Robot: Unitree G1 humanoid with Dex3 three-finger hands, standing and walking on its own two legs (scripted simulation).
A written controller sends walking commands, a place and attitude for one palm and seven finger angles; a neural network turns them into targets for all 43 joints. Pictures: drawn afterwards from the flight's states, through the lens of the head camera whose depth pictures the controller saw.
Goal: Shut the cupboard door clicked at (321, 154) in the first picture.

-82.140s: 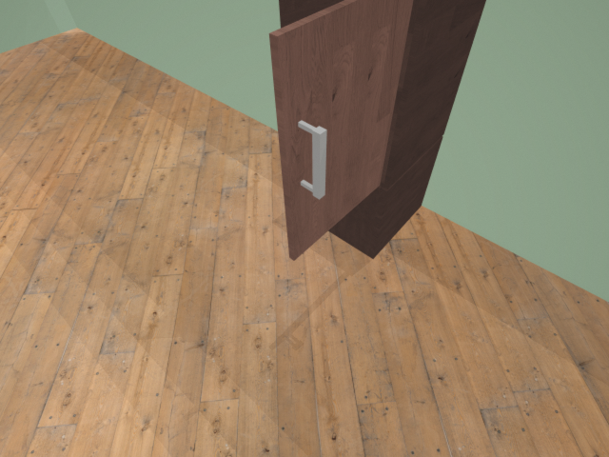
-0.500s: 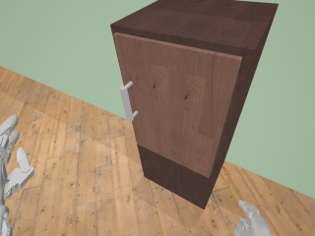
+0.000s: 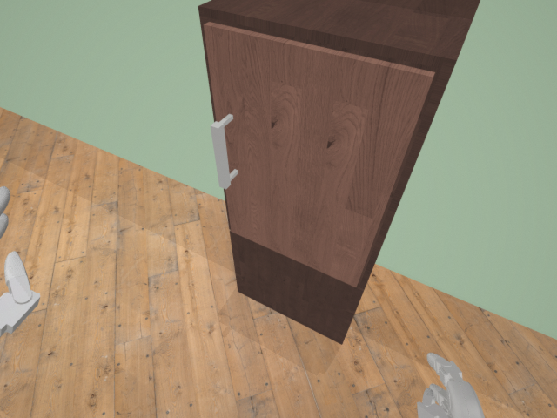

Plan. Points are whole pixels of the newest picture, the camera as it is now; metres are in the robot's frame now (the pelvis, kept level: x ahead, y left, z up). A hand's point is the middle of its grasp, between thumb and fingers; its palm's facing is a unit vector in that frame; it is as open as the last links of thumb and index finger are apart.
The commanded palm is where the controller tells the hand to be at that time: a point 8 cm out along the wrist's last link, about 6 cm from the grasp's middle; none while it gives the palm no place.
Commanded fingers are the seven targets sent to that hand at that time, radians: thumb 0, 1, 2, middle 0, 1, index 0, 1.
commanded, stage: step back with the hand held close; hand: left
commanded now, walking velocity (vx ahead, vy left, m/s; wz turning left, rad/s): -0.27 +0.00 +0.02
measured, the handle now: (226, 152) +0.65 +0.15 +0.00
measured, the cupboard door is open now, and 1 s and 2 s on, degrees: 0 0 0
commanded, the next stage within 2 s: stop stepping back and stand still in 0.74 s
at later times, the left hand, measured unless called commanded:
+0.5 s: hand out of the picture +0.12 +0.28 +0.18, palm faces +0.51 -0.71 -0.49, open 7.4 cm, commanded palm +0.04 +0.31 +0.19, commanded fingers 0.00 0.90 0.90 -0.20 -0.30 -0.20 -0.30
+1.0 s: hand out of the picture +0.03 +0.23 +0.20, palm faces +0.40 -0.79 -0.47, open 7.4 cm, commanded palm -0.01 +0.26 +0.19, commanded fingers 0.00 0.90 0.90 -0.20 -0.30 -0.20 -0.30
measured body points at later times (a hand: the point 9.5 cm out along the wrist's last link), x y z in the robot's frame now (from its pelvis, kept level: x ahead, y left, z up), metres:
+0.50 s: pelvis -0.07 +0.00 -0.01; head -0.06 +0.02 +0.44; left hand +0.09 +0.32 +0.20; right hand +0.11 -0.24 -0.08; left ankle +0.05 +0.07 -0.73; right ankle -0.06 -0.14 -0.70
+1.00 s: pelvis -0.17 -0.03 -0.01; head -0.22 -0.01 +0.44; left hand +0.00 +0.27 +0.22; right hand -0.03 -0.31 -0.06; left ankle +0.02 +0.07 -0.72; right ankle -0.29 -0.13 -0.73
